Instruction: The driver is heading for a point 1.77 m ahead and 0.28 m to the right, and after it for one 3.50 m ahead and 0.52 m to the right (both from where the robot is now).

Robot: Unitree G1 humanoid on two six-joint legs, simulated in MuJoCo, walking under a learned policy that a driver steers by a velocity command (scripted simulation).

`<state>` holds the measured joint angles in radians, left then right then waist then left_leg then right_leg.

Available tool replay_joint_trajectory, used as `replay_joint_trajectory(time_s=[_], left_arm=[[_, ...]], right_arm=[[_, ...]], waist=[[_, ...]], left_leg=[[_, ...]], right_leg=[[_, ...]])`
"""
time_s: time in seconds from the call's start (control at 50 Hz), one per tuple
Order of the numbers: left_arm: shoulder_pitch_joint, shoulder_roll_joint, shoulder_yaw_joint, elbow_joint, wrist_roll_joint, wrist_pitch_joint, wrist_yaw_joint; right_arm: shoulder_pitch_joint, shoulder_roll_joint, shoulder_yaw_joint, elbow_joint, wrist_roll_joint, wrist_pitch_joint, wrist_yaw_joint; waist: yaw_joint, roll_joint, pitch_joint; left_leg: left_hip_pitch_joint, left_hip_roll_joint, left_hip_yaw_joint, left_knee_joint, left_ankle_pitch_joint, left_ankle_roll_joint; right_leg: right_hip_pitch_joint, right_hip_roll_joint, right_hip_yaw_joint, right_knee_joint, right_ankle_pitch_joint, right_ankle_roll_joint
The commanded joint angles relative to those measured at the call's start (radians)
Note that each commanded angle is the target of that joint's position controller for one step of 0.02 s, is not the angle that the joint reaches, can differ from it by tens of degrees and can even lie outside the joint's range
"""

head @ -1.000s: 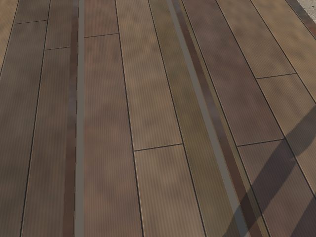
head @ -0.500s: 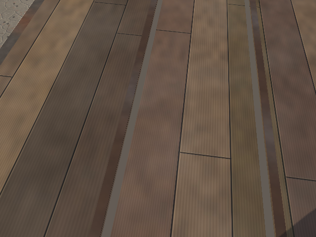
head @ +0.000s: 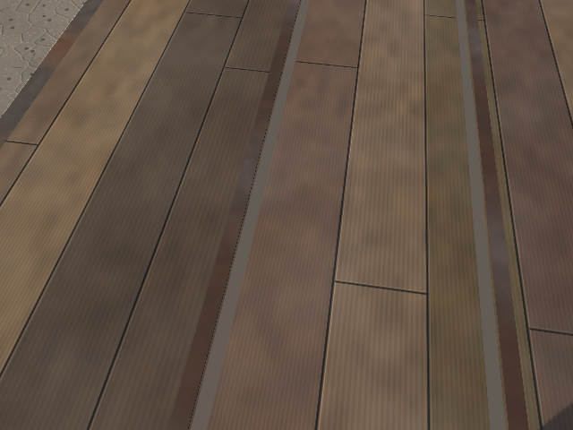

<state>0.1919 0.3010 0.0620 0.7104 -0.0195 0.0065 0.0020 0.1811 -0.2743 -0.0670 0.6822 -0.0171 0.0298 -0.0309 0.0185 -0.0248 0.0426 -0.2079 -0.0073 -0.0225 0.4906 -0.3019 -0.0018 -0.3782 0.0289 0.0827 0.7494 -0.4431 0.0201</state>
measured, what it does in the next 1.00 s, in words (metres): steps on the spot, turning right: right foot, then left foot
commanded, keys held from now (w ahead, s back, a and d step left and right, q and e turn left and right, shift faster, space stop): e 0.60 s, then no key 0.06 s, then q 0.28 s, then w+q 0.06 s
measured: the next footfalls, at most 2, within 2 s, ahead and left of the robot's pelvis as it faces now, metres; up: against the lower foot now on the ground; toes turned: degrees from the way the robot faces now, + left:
right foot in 0.22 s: +0.03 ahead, -0.15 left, +0.00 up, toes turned -13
left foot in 0.72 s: +0.10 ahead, +0.07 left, +0.00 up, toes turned -28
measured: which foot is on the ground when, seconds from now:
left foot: down 0.00-0.22, up 0.24-0.70, down 0.72-1.00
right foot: up 0.00-0.20, down 0.22-1.00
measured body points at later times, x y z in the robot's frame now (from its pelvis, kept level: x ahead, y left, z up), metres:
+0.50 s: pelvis -0.01 -0.05 +0.01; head +0.02 -0.09 +0.45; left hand +0.21 +0.18 -0.07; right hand +0.07 -0.37 -0.10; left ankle +0.04 +0.11 -0.67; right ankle -0.01 -0.13 -0.74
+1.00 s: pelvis +0.02 -0.02 +0.00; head +0.04 -0.02 +0.45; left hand +0.25 +0.18 -0.09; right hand +0.08 -0.32 -0.10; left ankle +0.06 +0.08 -0.74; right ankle -0.01 -0.14 -0.74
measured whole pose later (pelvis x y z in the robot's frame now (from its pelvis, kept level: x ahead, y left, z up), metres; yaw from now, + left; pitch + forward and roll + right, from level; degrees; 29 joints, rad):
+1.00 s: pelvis +0.02 -0.02 +0.00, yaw -19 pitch -1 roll +0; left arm 0.17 0.28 0.05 0.67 0.02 0.01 0.02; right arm 0.19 -0.27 -0.03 0.68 0.01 -0.01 0.00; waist 0.00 0.00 0.04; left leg -0.24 -0.07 -0.14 0.53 -0.27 0.02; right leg -0.24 0.05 0.08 0.51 -0.27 0.00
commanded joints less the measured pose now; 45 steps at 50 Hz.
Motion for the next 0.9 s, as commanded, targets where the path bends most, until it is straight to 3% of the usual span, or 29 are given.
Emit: replay_joint_trajectory(time_s=[0.02, 0.1, 0.14, 0.18, 0.2, 0.22, 0.24, 0.26, 0.28, 0.3, 0.32, 0.34, 0.4, 0.48, 0.6, 0.66, 0.7, 0.72, 0.74, 0.76, 0.78, 0.8, 0.82, 0.86, 0.9], left_arm=[[-0.028, 0.129, 0.051, -0.089, -0.004, 0.008, 0.005], [-0.051, 0.068, 0.026, -0.116, -0.004, 0.027, -0.012], [-0.063, 0.082, 0.028, -0.139, -0.009, 0.029, -0.027], [-0.022, 0.102, 0.039, -0.139, -0.007, 0.034, -0.034], [0.022, 0.107, 0.046, -0.127, -0.002, 0.037, -0.032], [0.058, 0.136, 0.059, -0.122, 0.004, 0.037, -0.021], [0.088, 0.256, 0.088, -0.142, 0.003, 0.034, -0.002], [0.094, 0.305, 0.085, -0.167, 0.039, 0.014, -0.011], [0.097, 0.259, 0.073, -0.166, 0.049, -0.007, -0.020], [0.057, 0.229, 0.062, -0.158, 0.041, -0.019, -0.018], [0.010, 0.209, 0.058, -0.158, 0.023, -0.019, -0.011], [-0.028, 0.189, 0.048, -0.164, 0.009, -0.014, -0.002], [-0.040, 0.178, 0.039, -0.173, 0.017, -0.003, 0.016], [-0.018, 0.188, 0.044, -0.169, 0.012, 0.006, 0.028], [-0.034, 0.204, 0.054, -0.177, 0.013, 0.023, 0.020], [-0.051, 0.188, 0.047, -0.177, 0.010, 0.030, 0.015], [-0.077, 0.146, 0.028, -0.173, 0.006, 0.034, 0.018], [-0.041, 0.101, 0.011, -0.157, 0.013, 0.030, 0.019], [0.029, 0.048, -0.007, -0.137, 0.040, 0.023, 0.017], [0.059, 0.060, -0.001, -0.136, 0.043, 0.017, 0.016], [0.049, 0.093, 0.003, -0.119, 0.062, 0.011, 0.018], [0.001, 0.109, 0.010, -0.111, 0.062, 0.006, 0.017], [-0.039, 0.107, 0.012, -0.109, 0.060, 0.006, 0.018], [-0.062, 0.099, 0.011, -0.122, 0.051, 0.006, 0.019], [-0.042, 0.105, 0.017, -0.112, 0.043, -0.002, 0.023]], right_arm=[[-0.013, -0.160, -0.044, -0.065, 0.007, -0.030, -0.014], [-0.058, -0.177, -0.055, -0.057, 0.018, -0.019, -0.013], [-0.044, -0.195, -0.062, -0.052, 0.022, -0.011, -0.011], [-0.046, -0.206, -0.064, -0.048, 0.039, -0.012, -0.007], [-0.051, -0.200, -0.061, -0.046, 0.050, -0.016, -0.005], [0.006, -0.170, -0.054, -0.023, 0.046, -0.024, 0.002], [0.032, -0.112, -0.036, -0.039, -0.001, -0.028, 0.007], [-0.064, -0.099, -0.025, -0.095, -0.012, -0.031, -0.001], [-0.098, -0.149, -0.039, -0.096, 0.008, -0.029, -0.006], [-0.098, -0.162, -0.044, -0.088, 0.021, -0.025, -0.009], [-0.077, -0.166, -0.050, -0.066, 0.016, -0.021, -0.016], [-0.071, -0.177, -0.055, -0.060, 0.009, -0.017, -0.022], [-0.037, -0.144, -0.048, -0.044, 0.012, -0.020, -0.011], [-0.075, -0.118, -0.036, -0.052, 0.014, -0.026, -0.009], [-0.091, -0.126, -0.036, -0.057, 0.025, -0.048, 0.008], [-0.060, -0.129, -0.036, -0.049, 0.029, -0.060, 0.022], [-0.005, -0.106, -0.028, -0.028, 0.022, -0.068, 0.034], [-0.007, -0.103, -0.021, -0.031, 0.005, -0.072, 0.037], [-0.031, -0.143, -0.018, -0.049, -0.016, -0.072, 0.036], [-0.113, -0.129, 0.000, -0.047, -0.037, -0.073, 0.038], [-0.155, -0.076, 0.013, -0.065, -0.021, -0.075, 0.042], [-0.130, -0.085, 0.011, -0.057, -0.009, -0.074, 0.044], [-0.092, -0.129, 0.000, -0.045, 0.002, -0.074, 0.044], [-0.068, -0.166, -0.003, -0.041, 0.012, -0.075, 0.038], [-0.064, -0.177, -0.006, -0.057, 0.018, -0.069, 0.032]], waist=[[-0.025, 0.175, -0.060], [-0.032, 0.194, -0.062], [-0.046, 0.214, -0.088], [-0.024, 0.200, -0.104], [0.001, 0.182, -0.112], [0.008, 0.105, -0.121], [-0.009, -0.174, -0.132], [0.027, -0.285, -0.167], [0.059, -0.151, -0.185], [0.028, -0.115, -0.133], [0.004, -0.062, -0.105], [-0.010, -0.070, -0.087], [-0.027, -0.091, -0.118], [-0.005, -0.095, -0.113], [0.010, -0.123, -0.100], [0.008, -0.132, -0.131], [-0.030, -0.118, -0.153], [-0.025, -0.082, -0.156], [0.028, 0.083, -0.170], [0.103, 0.217, -0.103], [0.083, 0.188, -0.084], [0.048, 0.165, -0.072], [0.021, 0.152, -0.066], [0.015, 0.169, -0.027], [0.012, 0.157, -0.029]], left_leg=[[0.140, 0.363, -0.263, -0.134, 0.580, 0.251], [0.103, 0.274, -0.081, -0.119, 0.573, 0.199], [0.106, 0.283, -0.057, -0.101, 0.562, 0.192], [0.095, 0.292, -0.038, -0.050, 0.506, 0.168], [0.057, 0.278, -0.011, 0.004, 0.443, 0.137], [-0.021, 0.233, 0.047, 0.114, 0.307, 0.076], [-0.263, 0.125, 0.146, 0.404, -0.077, -0.032], [-0.433, -0.011, 0.032, 0.630, -0.427, -0.073], [-0.448, 0.014, -0.056, 0.742, -0.406, -0.069], [-0.452, 0.034, -0.066, 0.750, -0.319, -0.054], [-0.450, 0.050, -0.069, 0.708, -0.232, -0.053], [-0.433, 0.056, -0.073, 0.666, -0.168, -0.058], [-0.358, 0.017, -0.056, 0.634, -0.066, -0.080], [-0.350, 0.001, -0.071, 0.439, -0.041, -0.099], [-0.238, -0.029, -0.085, 0.245, -0.073, -0.086], [-0.165, -0.024, -0.069, 0.145, -0.060, -0.068], [-0.029, -0.005, -0.041, -0.056, 0.102, -0.041], [0.061, 0.046, -0.084, -0.151, 0.240, -0.018], [0.123, 0.199, -0.252, -0.190, 0.398, 0.037], [-0.007, 0.264, -0.347, -0.179, 0.409, 0.162], [-0.061, 0.235, -0.334, -0.196, 0.270, 0.179], [-0.057, 0.170, -0.285, -0.188, 0.157, 0.130], [-0.068, 0.135, -0.262, -0.184, 0.081, 0.094], [-0.106, 0.129, -0.281, -0.184, 0.061, 0.078], [-0.086, 0.122, -0.295, -0.159, 0.105, 0.087]], right_leg=[[-0.217, -0.044, -0.001, 0.324, -0.155, 0.032], [-0.121, -0.065, -0.088, 0.158, -0.013, 0.051], [-0.048, -0.058, -0.119, 0.046, 0.025, 0.038], [0.037, -0.035, -0.155, -0.098, 0.119, 0.009], [0.120, -0.009, -0.175, -0.204, 0.209, -0.015], [0.239, -0.003, -0.127, -0.300, 0.337, -0.048], [0.409, -0.224, 0.201, -0.358, 0.695, -0.136], [0.373, -0.434, 0.503, -0.385, 0.865, -0.368], [0.352, -0.414, 0.470, -0.414, 0.735, -0.397], [0.309, -0.354, 0.379, -0.414, 0.627, -0.341], [0.283, -0.297, 0.319, -0.414, 0.519, -0.283], [0.252, -0.267, 0.287, -0.416, 0.499, -0.254], [0.220, -0.215, 0.243, -0.422, 0.527, -0.250], [0.249, -0.199, 0.286, -0.415, 0.426, -0.253], [0.196, -0.184, 0.399, -0.395, 0.352, -0.254], [0.225, -0.185, 0.423, -0.349, 0.461, -0.243], [0.203, -0.157, 0.381, -0.301, 0.492, -0.200], [0.163, -0.124, 0.346, -0.287, 0.403, -0.147], [0.119, -0.039, 0.233, -0.171, 0.196, -0.083], [0.114, 0.021, 0.128, -0.202, 0.014, -0.032], [0.183, -0.018, 0.109, -0.249, 0.073, 0.002], [0.202, -0.011, 0.100, -0.285, 0.157, 0.004], [0.226, -0.006, 0.089, -0.286, 0.204, 0.000], [0.230, -0.017, 0.074, -0.289, 0.243, -0.010], [0.199, -0.009, 0.042, -0.264, 0.232, -0.019]])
